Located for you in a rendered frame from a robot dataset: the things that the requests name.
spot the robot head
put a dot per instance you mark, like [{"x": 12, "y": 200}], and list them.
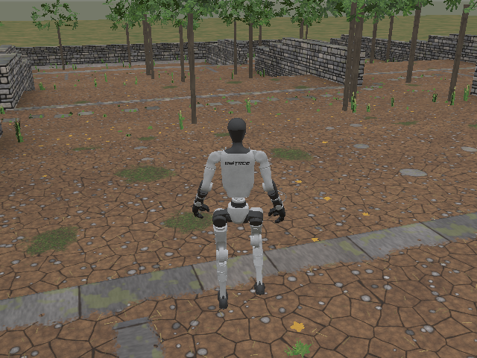
[{"x": 237, "y": 130}]

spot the robot left foot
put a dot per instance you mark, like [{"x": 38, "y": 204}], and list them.
[{"x": 222, "y": 302}]

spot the robot right upper arm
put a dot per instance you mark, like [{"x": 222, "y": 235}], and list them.
[{"x": 265, "y": 169}]

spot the robot right hand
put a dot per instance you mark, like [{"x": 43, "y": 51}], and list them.
[{"x": 281, "y": 214}]

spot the robot left forearm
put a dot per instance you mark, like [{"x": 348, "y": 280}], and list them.
[{"x": 200, "y": 196}]

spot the robot right forearm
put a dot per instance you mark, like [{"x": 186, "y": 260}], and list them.
[{"x": 275, "y": 198}]

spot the robot left upper arm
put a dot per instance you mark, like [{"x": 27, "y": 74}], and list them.
[{"x": 209, "y": 170}]

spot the robot left hand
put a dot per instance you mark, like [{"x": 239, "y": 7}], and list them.
[{"x": 202, "y": 208}]

